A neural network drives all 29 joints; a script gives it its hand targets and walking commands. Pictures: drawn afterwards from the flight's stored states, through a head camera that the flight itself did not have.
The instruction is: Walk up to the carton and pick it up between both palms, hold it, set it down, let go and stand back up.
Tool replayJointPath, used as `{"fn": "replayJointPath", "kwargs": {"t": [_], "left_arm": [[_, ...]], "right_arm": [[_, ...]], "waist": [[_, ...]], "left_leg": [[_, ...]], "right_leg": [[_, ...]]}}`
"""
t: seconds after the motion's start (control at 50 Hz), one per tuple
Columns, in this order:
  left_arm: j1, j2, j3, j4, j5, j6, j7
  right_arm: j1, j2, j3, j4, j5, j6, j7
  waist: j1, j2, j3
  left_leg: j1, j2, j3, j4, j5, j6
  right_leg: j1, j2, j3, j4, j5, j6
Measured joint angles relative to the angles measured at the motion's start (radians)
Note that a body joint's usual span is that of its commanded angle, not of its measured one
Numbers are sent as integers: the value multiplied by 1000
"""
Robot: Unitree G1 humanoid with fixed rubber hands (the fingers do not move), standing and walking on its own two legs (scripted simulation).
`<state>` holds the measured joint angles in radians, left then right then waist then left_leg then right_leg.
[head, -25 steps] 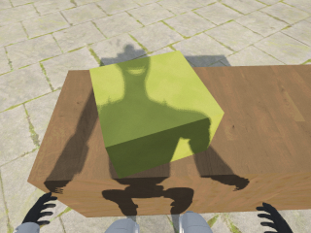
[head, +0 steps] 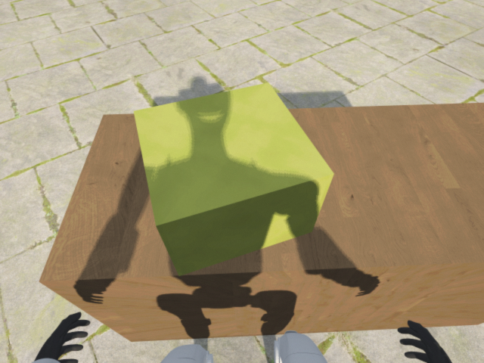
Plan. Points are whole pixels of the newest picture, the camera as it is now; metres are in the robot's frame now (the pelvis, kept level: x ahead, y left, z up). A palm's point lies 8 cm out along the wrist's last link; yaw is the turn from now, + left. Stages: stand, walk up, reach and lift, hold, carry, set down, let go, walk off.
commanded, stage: walk up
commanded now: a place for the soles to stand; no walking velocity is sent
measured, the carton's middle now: (226, 173) +0.46 +0.04 +0.00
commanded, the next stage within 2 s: reach and lift in 1.00 s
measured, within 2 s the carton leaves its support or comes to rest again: neither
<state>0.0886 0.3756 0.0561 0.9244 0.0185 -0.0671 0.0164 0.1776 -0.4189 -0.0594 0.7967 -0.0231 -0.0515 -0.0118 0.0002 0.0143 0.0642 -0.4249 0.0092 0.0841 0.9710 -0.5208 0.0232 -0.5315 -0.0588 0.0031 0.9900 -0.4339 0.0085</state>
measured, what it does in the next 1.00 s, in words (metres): stands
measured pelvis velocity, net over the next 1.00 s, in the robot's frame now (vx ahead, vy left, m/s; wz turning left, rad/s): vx -0.02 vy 0.00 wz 0.00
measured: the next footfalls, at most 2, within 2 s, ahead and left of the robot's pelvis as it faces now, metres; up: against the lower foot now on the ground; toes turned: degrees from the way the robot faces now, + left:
none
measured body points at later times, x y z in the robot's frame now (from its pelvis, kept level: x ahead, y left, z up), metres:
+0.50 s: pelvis -0.01 +0.00 +0.00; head +0.00 -0.01 +0.45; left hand +0.13 +0.32 -0.08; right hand +0.12 -0.32 -0.10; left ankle +0.00 +0.11 -0.68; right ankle +0.05 -0.13 -0.68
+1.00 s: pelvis -0.02 +0.00 +0.00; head -0.01 -0.01 +0.45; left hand +0.13 +0.32 -0.08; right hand +0.11 -0.32 -0.09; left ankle +0.00 +0.11 -0.68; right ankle +0.05 -0.13 -0.68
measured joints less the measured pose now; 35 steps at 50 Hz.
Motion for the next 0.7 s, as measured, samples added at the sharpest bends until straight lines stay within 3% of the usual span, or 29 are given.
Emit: {"fn": "replayJointPath", "kwargs": {"t": [0.7], "left_arm": [[-8,3,0,0,0,3,-1]], "right_arm": [[-1,4,0,4,0,20,0]], "waist": [[0,-2,0]], "left_leg": [[4,-2,-1,-24,43,5]], "right_leg": [[14,0,-1,-43,50,0]]}}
